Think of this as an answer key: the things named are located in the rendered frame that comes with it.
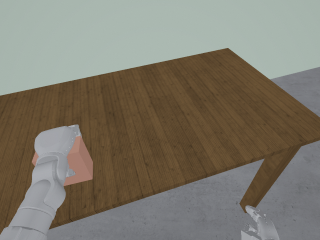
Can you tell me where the table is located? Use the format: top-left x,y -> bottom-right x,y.
0,48 -> 320,235

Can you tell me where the robot left hand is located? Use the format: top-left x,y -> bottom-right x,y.
34,124 -> 82,178

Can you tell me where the robot left forearm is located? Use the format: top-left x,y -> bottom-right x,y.
0,152 -> 68,240

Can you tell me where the robot right hand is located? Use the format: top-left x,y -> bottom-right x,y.
241,205 -> 280,240

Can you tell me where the sponge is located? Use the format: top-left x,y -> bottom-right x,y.
32,136 -> 93,186

